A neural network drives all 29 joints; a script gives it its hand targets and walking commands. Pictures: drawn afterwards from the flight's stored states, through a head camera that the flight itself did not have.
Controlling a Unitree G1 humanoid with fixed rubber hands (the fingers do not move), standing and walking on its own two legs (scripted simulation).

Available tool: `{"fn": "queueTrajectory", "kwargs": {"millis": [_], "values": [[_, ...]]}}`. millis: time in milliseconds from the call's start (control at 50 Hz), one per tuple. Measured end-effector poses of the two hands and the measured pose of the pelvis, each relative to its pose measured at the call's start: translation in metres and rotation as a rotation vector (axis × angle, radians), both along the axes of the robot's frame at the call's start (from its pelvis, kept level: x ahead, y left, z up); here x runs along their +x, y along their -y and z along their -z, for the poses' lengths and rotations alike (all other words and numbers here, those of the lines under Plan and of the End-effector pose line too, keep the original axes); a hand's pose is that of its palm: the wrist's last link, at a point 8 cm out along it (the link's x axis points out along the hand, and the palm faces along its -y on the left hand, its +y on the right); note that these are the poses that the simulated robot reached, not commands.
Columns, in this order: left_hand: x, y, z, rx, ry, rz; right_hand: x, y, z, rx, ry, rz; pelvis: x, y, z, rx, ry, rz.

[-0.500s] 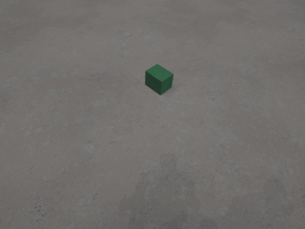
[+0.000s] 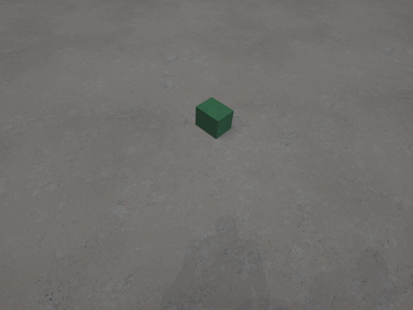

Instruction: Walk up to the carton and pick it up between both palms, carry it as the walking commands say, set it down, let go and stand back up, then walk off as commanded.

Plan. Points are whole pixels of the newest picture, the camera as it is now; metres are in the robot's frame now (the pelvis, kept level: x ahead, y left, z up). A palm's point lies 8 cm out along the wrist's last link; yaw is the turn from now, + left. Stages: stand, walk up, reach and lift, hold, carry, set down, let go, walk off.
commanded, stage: stand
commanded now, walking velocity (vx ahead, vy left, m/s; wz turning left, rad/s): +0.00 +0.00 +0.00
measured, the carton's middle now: (213, 117) +1.41 -0.08 -0.69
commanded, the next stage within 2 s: walk up in 1.80 s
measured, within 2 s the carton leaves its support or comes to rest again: neither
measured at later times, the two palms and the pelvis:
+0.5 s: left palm out of the picture -0.04 +0.21 -0.15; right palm out of the picture -0.02 -0.19 -0.15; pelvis +0.00 +0.01 +0.00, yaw +0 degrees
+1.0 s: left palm out of the picture -0.07 +0.19 -0.15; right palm out of the picture -0.05 -0.19 -0.15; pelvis -0.02 +0.01 +0.00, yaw +0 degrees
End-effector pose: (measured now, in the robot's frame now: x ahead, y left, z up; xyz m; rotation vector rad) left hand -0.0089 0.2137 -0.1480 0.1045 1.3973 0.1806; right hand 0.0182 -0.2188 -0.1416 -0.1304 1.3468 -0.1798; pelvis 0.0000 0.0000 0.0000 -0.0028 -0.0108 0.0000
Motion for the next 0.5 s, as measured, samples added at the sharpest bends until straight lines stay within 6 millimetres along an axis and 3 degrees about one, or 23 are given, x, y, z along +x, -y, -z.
{"fn": "queueTrajectory", "kwargs": {"millis": [300, 500], "values": [[-0.020, 0.011, 0.001, -0.030, -0.086, -0.014, -0.037, -0.025, 0.007, 0.050, -0.120, 0.032, 0.002, -0.005, -0.001, 0.004, 0.010, -0.002], [-0.028, 0.008, 0.001, -0.021, -0.098, -0.020, -0.036, -0.026, 0.007, 0.046, -0.097, 0.022, -0.001, -0.007, -0.002, 0.006, 0.022, -0.001]]}}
